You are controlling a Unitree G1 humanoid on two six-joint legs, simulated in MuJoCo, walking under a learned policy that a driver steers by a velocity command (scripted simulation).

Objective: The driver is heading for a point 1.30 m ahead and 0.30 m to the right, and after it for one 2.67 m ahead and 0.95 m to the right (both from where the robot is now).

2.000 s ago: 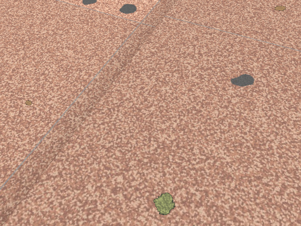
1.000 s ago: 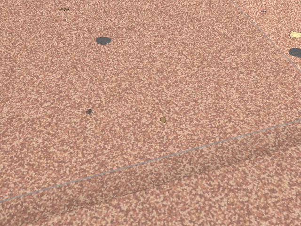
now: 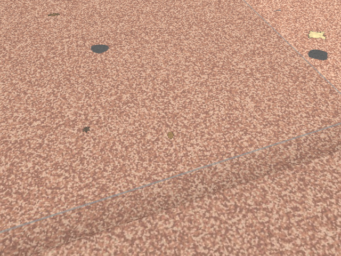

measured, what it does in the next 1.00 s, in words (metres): lifts its left foot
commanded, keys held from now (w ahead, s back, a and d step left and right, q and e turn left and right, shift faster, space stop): shift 0.74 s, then w+shift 0.26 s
